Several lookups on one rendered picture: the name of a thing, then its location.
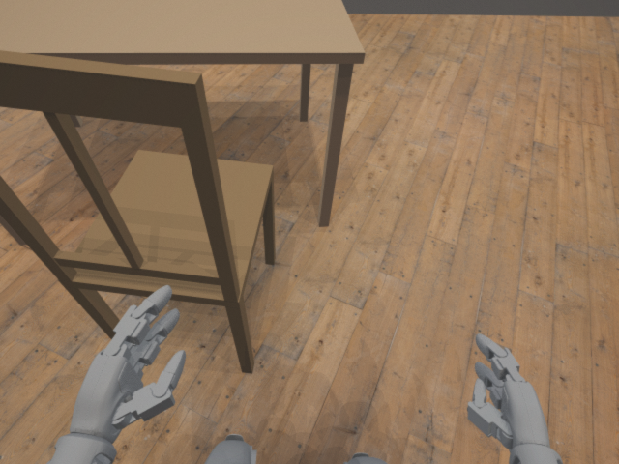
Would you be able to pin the chair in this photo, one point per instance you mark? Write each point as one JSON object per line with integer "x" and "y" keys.
{"x": 190, "y": 222}

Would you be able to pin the left robot forearm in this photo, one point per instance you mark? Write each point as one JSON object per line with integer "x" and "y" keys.
{"x": 78, "y": 448}

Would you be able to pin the robot right hand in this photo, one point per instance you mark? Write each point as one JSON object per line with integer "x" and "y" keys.
{"x": 509, "y": 392}

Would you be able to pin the robot left thigh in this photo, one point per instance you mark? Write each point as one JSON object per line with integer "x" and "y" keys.
{"x": 232, "y": 452}

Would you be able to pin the table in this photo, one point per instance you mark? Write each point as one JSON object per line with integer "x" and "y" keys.
{"x": 198, "y": 32}

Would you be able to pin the robot left hand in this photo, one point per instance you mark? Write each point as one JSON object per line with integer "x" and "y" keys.
{"x": 116, "y": 372}

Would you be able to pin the right robot forearm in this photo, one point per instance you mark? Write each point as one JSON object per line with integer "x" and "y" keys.
{"x": 534, "y": 454}

